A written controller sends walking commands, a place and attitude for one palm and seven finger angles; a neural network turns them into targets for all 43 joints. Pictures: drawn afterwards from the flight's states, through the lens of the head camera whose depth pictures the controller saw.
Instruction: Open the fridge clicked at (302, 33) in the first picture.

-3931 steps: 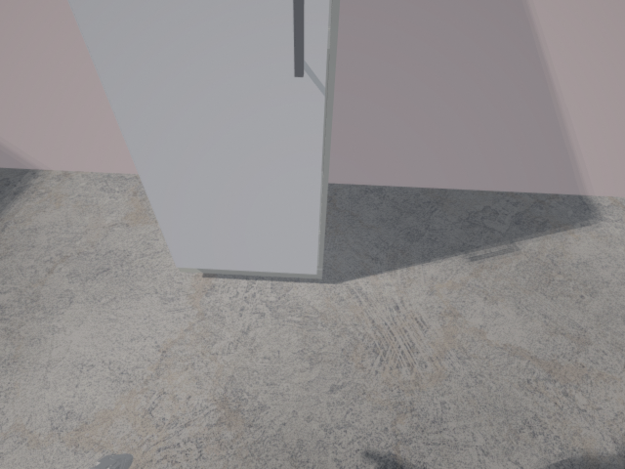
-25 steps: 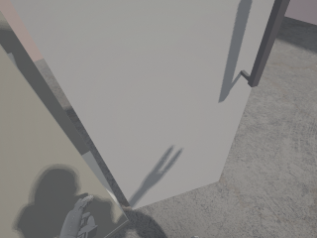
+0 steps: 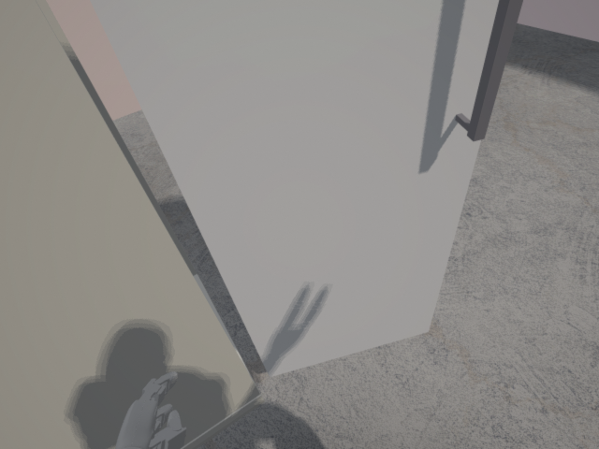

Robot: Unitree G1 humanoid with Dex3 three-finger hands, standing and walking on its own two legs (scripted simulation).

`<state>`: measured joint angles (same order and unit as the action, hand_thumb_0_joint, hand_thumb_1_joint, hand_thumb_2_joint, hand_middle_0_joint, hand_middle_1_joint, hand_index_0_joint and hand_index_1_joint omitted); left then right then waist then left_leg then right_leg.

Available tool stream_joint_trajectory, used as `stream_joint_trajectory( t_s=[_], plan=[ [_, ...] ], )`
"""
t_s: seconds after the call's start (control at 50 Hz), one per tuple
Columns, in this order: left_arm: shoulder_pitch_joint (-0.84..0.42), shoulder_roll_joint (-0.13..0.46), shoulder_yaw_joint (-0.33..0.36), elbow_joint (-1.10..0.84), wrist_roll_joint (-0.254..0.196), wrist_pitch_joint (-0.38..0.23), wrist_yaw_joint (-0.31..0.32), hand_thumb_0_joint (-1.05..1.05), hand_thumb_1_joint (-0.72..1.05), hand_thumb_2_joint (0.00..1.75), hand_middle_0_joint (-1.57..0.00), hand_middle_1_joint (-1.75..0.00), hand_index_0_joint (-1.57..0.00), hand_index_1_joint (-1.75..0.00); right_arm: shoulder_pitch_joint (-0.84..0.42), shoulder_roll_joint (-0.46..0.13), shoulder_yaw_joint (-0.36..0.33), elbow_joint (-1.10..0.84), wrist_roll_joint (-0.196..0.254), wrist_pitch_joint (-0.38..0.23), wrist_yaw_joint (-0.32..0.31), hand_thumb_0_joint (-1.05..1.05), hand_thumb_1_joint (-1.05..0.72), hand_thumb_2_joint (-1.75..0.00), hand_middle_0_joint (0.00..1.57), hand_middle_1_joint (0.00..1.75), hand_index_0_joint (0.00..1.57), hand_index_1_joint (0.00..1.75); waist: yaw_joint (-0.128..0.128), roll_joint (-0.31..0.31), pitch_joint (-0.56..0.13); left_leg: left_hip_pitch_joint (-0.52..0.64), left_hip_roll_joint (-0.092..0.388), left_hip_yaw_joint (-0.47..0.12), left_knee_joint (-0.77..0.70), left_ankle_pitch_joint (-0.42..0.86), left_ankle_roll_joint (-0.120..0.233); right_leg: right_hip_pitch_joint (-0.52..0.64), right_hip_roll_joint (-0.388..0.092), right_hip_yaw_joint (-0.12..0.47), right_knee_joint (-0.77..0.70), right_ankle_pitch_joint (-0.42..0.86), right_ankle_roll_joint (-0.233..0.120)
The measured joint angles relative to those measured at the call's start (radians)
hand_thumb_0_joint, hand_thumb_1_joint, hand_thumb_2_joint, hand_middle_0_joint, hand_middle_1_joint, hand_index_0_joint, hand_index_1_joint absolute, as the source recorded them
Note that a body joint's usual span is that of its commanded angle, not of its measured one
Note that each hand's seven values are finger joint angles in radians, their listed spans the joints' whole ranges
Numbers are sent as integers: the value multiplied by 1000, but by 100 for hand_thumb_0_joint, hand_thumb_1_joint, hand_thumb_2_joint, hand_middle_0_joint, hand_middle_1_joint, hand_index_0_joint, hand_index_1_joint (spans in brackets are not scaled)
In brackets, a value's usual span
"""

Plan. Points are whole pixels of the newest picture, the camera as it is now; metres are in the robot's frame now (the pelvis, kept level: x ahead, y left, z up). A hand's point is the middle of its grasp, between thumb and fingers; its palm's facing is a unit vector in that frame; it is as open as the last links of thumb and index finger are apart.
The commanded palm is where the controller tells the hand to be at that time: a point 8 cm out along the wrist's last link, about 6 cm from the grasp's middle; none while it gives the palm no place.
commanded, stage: step back with the hand held close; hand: right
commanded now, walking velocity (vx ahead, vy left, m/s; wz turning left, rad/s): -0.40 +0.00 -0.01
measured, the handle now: (490, 35) +0.57 -0.25 +0.27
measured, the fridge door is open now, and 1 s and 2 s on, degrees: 109 109 109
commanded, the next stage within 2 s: stop stepping back and stand still in 0.02 s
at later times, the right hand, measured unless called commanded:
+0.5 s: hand out of the picture +0.04 -0.36 +0.17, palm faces +0.58 +0.79 -0.17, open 7.4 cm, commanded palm -0.02 -0.36 +0.20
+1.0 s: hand out of the picture -0.03 -0.39 +0.15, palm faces +0.45 +0.86 -0.23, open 7.4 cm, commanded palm -0.08 -0.41 +0.20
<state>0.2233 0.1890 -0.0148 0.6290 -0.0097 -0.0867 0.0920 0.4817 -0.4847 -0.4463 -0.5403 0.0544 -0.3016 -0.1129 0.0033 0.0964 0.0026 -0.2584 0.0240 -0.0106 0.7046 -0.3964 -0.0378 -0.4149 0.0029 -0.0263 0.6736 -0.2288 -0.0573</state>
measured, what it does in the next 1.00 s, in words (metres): walks backwards: left foot, then right foot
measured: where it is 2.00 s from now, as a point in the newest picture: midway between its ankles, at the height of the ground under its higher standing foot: outside the picture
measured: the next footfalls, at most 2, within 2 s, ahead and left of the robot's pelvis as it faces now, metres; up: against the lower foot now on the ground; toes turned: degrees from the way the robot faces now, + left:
left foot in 0.28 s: -0.08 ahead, +0.13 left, +0.00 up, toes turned +5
right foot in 0.48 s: -0.10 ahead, -0.13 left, +0.00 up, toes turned -2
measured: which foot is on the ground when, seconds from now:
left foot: up 0.00-0.26, down 0.28-0.50, up 0.52-0.84, down 0.86-1.00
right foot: down 0.00-0.28, up 0.30-0.46, down 0.48-0.86, up 0.88-1.00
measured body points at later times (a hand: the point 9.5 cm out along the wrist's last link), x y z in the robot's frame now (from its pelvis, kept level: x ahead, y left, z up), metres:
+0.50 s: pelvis -0.15 -0.05 -0.02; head -0.19 -0.12 +0.42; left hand +0.00 +0.19 -0.06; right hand +0.01 -0.40 +0.18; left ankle -0.12 +0.12 -0.72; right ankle -0.15 -0.13 -0.73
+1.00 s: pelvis -0.22 -0.12 -0.02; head -0.25 -0.19 +0.43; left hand -0.08 +0.11 -0.07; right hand -0.06 -0.44 +0.16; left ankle -0.24 +0.00 -0.72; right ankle -0.24 -0.21 -0.65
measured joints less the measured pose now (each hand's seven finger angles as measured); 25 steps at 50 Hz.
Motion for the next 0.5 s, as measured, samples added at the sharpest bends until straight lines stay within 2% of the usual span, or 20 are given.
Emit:
stream_joint_trajectory(
  t_s=[0.04, 0.1, 0.16, 0.2, 0.26, 0.28, 0.3, 0.34, 0.36, 0.38, 0.4, 0.42, 0.44, 0.48, 0.5],
  plan=[
    [-31, -9, 2, -2, 14, -16, -8, 1, 90, 90, -20, -30, -20, -30, -53, 1, -23, 33, 3, -2, -8, 1, -88, -90, 22, 30, 22, 31, -8, 5, 44, -72, -30, -30, 129, -89, 20, 4, -11, -10, -34, 34, -13],
    [-48, -16, 4, -25, 26, -43, -28, 1, 90, 90, -20, -30, -20, -30, -86, 22, -25, 31, 8, 12, -12, 2, -88, -90, 22, 30, 22, 31, 5, -36, 79, -131, -74, -12, 224, -129, 28, -4, -45, 12, -92, 101, -16],
    [-29, -21, 6, -50, 19, -58, -52, 1, 90, 90, -20, -30, -20, -30, -45, 37, -7, -33, 7, 10, -5, 2, -89, -90, 21, 30, 21, 31, 13, -73, 77, -106, -79, 25, 153, -96, 35, -17, -67, 29, -142, 159, -15],
    [-6, -26, 5, -65, 15, -55, -63, 1, 90, 90, -20, -30, -20, -30, 14, 24, -7, -76, 5, 5, 3, 2, -89, -90, 21, 30, 21, 31, 16, -86, 59, -51, -77, 53, 60, -80, 42, -36, -67, 34, -151, 164, -12],
    [26, -33, -2, -79, 11, -35, -64, 1, 90, 90, -21, -30, -20, -30, 84, -30, -37, -107, 2, 23, 10, 2, -89, -90, 21, 30, 21, 31, 9, -74, 31, 80, -70, 92, -142, -46, 67, -85, -38, 26, -95, 57, 11],
    [28, -28, -2, -79, 9, -28, -63, 1, 90, 90, -21, -30, -20, -30, 89, -45, -48, -106, 0, 30, 10, 2, -88, -90, 22, 30, 22, 31, 2, -73, 30, 101, -62, 95, -191, 23, 70, -113, -28, 21, -37, -29, 26],
    [24, -17, 2, -68, 7, -19, -60, 1, 90, 90, -21, -30, -20, -30, 81, -46, -45, -99, 0, 37, 11, 1, -88, -90, 22, 30, 22, 31, 2, -93, 40, 101, -62, 106, -181, 81, 55, -146, -23, 31, 71, -112, 40],
    [34, 1, 11, -25, 1, 3, -53, 1, 90, 90, -21, -30, -21, -30, 55, -46, -29, -81, 4, 58, 11, 1, -88, -90, 22, 30, 22, 31, 5, -119, 32, 102, -55, 134, -133, 79, 30, -211, 9, 51, 430, -191, 54],
    [43, 1, 14, 4, -3, 14, -50, 1, 90, 90, -21, -30, -21, -30, 43, -40, -28, -65, 6, 62, 11, 1, -88, -90, 22, 30, 22, 31, -6, -110, 8, 93, -46, 130, -113, 64, 26, -223, 21, 50, 589, -207, 55],
    [53, -3, 15, 28, -6, 29, -48, 1, 90, 90, -21, -30, -21, -30, 32, -27, -32, -45, 8, 64, 8, 1, -88, -90, 22, 30, 22, 31, -19, -90, -22, 79, -34, 118, -99, 55, 27, -212, 23, 46, 686, -214, 54],
    [61, -10, 14, 41, -7, 44, -45, 1, 90, 90, -21, -30, -21, -30, 15, -11, -37, -23, 8, 68, 5, 1, -88, -90, 22, 30, 22, 31, -30, -65, -47, 63, -23, 104, -89, 52, 31, -177, 14, 42, 705, -229, 49],
    [68, -15, 10, 45, -5, 52, -41, 1, 90, 90, -21, -30, -21, -30, -9, 6, -42, 3, 4, 69, -1, 1, -88, -90, 22, 30, 22, 31, -36, -41, -67, 41, -10, 96, -76, 50, 36, -126, -4, 41, 647, -234, 39],
    [74, -14, 6, 44, -3, 50, -37, 1, 90, 90, -21, -30, -20, -30, -40, 24, -42, 32, 0, 69, -9, 1, -88, -90, 22, 30, 22, 31, -35, -25, -80, 16, 4, 98, -57, 44, 42, -64, -24, 44, 522, -224, 31],
    [81, 9, 11, 26, 1, 19, -30, 1, 90, 90, -21, -30, -20, -30, -125, 65, -18, 81, -10, 74, -29, 1, -88, -90, 21, 30, 22, 31, -21, -30, -81, -45, 22, 121, 11, 27, 54, 70, -53, 59, 190, -219, 26],
    [60, 3, 17, 35, 2, 2, -26, 1, 90, 90, -21, -30, -20, -30, -165, 79, -12, 102, -13, 77, -42, 1, -88, -90, 21, 30, 21, 31, -22, 4, -50, -75, 47, 90, 70, 3, 66, 89, -23, 35, 153, -266, 17]
  ],
)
